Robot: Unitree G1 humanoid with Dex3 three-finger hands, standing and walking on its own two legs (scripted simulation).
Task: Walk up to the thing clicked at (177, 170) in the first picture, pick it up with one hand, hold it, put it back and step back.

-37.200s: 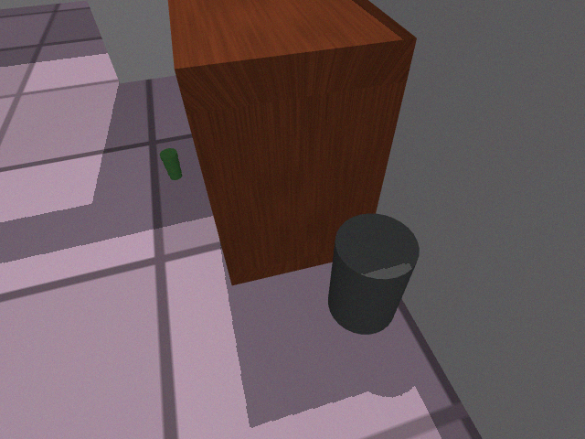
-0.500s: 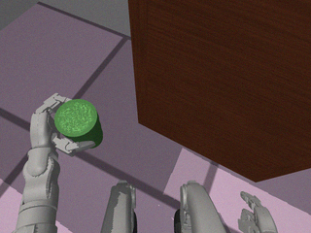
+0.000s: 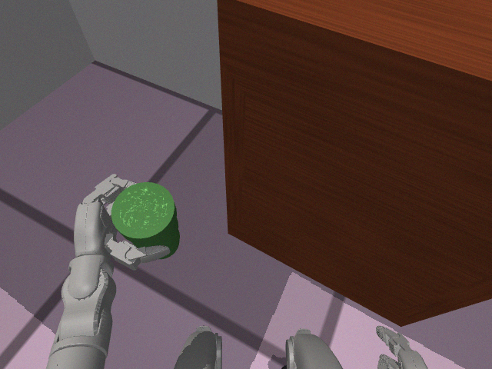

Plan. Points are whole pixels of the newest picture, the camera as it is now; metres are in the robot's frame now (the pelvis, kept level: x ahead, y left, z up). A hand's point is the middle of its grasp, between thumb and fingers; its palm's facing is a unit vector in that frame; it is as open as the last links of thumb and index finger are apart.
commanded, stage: lift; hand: left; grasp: from above
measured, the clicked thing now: (153, 227) +0.35 +0.17 +0.01
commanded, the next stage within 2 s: hold in 0.72 s
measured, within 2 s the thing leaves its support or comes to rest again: neither
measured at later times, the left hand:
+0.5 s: hand (144, 200) +0.36 +0.17 +0.08, palm faces +0.12 -0.99 -0.02, open 11.0 cm
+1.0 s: hand (142, 197) +0.35 +0.17 +0.10, palm faces +0.13 -0.99 +0.00, open 11.0 cm
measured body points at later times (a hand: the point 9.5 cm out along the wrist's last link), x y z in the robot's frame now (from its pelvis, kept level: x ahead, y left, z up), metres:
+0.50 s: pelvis +0.02 -0.01 +0.04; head +0.09 +0.00 +0.49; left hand +0.35 +0.22 +0.08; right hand +0.16 -0.26 -0.06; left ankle +0.04 +0.11 -0.64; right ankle +0.03 -0.13 -0.63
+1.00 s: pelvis +0.03 -0.02 +0.06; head +0.08 -0.01 +0.51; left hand +0.34 +0.22 +0.10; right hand +0.16 -0.26 -0.05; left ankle +0.04 +0.11 -0.64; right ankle +0.03 -0.13 -0.64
